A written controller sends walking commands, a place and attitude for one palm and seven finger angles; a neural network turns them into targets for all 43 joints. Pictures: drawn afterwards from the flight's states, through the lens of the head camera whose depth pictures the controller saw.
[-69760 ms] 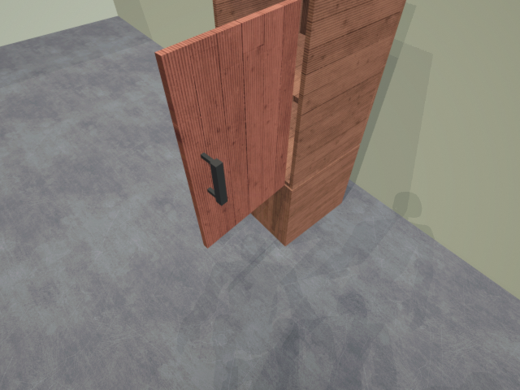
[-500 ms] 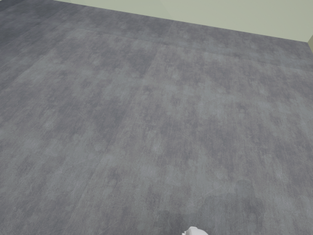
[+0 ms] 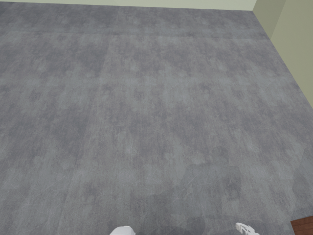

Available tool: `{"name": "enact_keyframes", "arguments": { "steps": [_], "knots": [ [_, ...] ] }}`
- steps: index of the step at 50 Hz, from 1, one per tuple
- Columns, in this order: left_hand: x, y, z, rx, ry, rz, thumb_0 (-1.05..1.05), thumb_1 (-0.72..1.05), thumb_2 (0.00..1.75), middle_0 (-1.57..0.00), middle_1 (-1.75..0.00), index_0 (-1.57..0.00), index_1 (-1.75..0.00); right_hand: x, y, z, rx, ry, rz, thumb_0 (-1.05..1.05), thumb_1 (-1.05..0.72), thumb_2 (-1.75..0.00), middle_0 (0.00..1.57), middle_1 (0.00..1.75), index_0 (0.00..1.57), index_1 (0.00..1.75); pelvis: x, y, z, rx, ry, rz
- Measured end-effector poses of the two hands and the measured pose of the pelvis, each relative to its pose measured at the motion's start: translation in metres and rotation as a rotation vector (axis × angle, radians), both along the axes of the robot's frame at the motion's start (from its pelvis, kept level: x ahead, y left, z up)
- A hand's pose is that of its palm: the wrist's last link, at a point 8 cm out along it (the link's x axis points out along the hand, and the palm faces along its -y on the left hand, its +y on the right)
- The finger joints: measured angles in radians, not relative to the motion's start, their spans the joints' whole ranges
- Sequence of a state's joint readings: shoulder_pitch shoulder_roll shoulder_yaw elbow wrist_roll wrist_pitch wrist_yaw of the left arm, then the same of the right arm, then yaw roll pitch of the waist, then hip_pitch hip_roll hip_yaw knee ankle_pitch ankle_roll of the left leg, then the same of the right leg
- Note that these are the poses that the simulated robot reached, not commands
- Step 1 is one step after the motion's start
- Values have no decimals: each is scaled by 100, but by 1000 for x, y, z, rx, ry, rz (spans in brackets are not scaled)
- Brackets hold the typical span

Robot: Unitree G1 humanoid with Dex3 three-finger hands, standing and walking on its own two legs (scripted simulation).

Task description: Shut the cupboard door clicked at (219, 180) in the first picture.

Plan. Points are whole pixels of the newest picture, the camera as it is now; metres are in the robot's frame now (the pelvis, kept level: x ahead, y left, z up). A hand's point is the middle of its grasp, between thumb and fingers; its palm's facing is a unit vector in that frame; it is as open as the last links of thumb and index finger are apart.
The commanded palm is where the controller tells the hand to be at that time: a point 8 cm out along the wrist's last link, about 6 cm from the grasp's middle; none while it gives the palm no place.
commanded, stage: turn to face it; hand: left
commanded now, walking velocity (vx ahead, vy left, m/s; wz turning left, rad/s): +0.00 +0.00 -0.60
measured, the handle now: out of the picture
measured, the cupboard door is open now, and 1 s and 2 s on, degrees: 8 8 8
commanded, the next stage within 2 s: none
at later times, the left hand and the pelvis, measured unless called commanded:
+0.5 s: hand (105, 207) +0.20 +0.18 -0.16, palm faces -0.33 -0.90 -0.27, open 7.4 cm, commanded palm none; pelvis +0.02 +0.01 -0.02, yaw -20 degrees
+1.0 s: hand (110, 197) +0.23 +0.17 -0.17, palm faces -0.54 -0.82 -0.20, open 7.4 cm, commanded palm none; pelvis +0.04 +0.04 +0.00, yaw -36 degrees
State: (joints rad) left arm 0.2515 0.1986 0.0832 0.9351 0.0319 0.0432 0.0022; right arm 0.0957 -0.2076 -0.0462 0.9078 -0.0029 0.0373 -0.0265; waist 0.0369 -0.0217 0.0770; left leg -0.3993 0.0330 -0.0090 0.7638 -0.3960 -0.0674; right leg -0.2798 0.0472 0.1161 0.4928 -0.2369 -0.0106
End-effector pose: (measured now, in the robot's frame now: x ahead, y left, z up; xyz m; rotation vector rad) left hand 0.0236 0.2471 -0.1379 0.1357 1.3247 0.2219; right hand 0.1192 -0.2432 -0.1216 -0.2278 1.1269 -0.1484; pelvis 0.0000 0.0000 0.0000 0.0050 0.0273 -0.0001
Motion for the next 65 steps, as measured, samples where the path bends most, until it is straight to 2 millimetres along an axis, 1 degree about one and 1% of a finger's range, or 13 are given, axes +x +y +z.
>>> {"name": "enact_keyframes", "arguments": {
  "steps": [4, 8, 12, 17, 24, 28, 33, 39, 43, 49, 55, 60, 65],
  "knots": [
    [26, 29, -15, -5, -23, -43, 1, 91, 90, -20, -30, -20, -30, 1, 15, 3, -33, -63, -28, 1, -91, -90, 20, 30, 20, 30, 5, 21, -10, -20, -1, -51],
    [61, 46, -9, -4, -56, -115, 1, 91, 90, -20, -30, -20, -30, -21, 25, 14, -49, -37, -57, 1, -91, -90, 20, 30, 20, 30, 8, 30, -3, -32, -15, -108],
    [95, 50, 3, -3, -93, -185, 1, 91, 90, -20, -30, -20, -30, -50, 25, 18, -56, 13, -121, 1, -90, -90, 20, 30, 20, 30, 11, 34, 5, -56, -14, -157],
    [134, 36, 11, 0, -117, -295, 1, 92, 90, -20, -30, -20, -30, -90, 17, 12, -45, 68, -233, 1, -90, -90, 21, 30, 20, 30, 14, 33, 5, -61, -13, -232],
    [182, -18, 10, 19, -192, -467, 1, 91, 90, -20, -30, -20, -30, -153, -11, -21, -4, 140, -397, 1, -90, -90, 21, 30, 20, 30, 16, 10, -14, -23, -14, -334],
    [185, -39, 14, 20, -193, -510, 1, 91, 90, -20, -30, -20, -30, -168, -19, -25, -8, 175, -459, 1, -91, -90, 20, 30, 20, 30, 16, 9, -12, -31, -17, -369],
    [181, -47, 12, 0, -152, -540, 1, 91, 90, -20, -30, -20, -30, -158, -16, -12, -6, 126, -485, 1, -91, -90, 20, 30, 20, 30, 19, 11, -4, -15, -20, -416],
    [188, -38, -5, -38, -102, -582, 1, 91, 90, -20, -30, -21, -30, -135, 0, -2, -28, 35, -522, 1, -91, -90, 20, 30, 20, 30, 30, 26, -8, -16, -18, -494],
    [203, -29, -16, -49, -78, -611, 1, 91, 90, -20, -30, -21, -30, -135, 19, 1, -50, 5, -543, 1, -91, -90, 20, 30, 20, 30, 37, 38, -13, -33, -21, -553],
    [227, -33, 0, -49, -89, -678, 1, 91, 90, -20, -30, -20, -30, -161, 41, 10, -31, 46, -607, 1, -90, -90, 21, 30, 20, 30, 37, 41, 1, -60, -18, -622],
    [241, -59, 12, -24, -116, -774, 1, 91, 90, -20, -30, -20, -30, -201, 45, -2, 8, 72, -716, 1, -90, -90, 21, 30, 20, 30, 29, 34, 0, -55, -18, -701],
    [242, -91, 12, 4, -175, -859, 1, 91, 90, -20, -30, -20, -30, -241, 36, -28, 40, 93, -809, 1, -90, -90, 21, 30, 20, 30, 17, 20, -16, -28, -30, -760],
    [229, -105, 20, 8, -145, -897, 1, 91, 90, -20, -30, -20, -30, -256, 30, -21, 38, 113, -864, 1, -91, -90, 20, 30, 20, 30, 15, 20, -6, -18, -25, -806]
  ]
}}
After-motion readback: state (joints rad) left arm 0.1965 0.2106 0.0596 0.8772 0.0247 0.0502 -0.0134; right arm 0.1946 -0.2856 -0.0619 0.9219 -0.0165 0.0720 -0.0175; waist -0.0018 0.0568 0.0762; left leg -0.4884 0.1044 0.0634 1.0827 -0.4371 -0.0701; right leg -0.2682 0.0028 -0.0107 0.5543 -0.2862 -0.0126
